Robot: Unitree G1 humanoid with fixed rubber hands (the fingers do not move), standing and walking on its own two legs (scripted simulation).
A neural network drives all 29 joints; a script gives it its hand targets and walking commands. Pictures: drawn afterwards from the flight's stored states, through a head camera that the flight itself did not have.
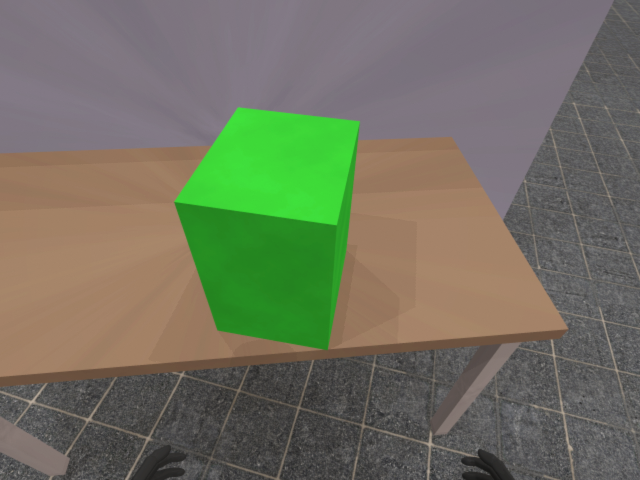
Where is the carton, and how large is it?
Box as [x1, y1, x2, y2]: [174, 107, 359, 349]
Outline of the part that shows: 238,107 174,201 217,330 327,349 346,248 359,121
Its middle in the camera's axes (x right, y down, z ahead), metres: -0.06 -0.02 +0.60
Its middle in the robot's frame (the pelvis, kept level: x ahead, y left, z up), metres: +0.49 +0.06 +0.04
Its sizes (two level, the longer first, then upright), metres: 0.222 0.186 0.282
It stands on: a table, 0.65 m high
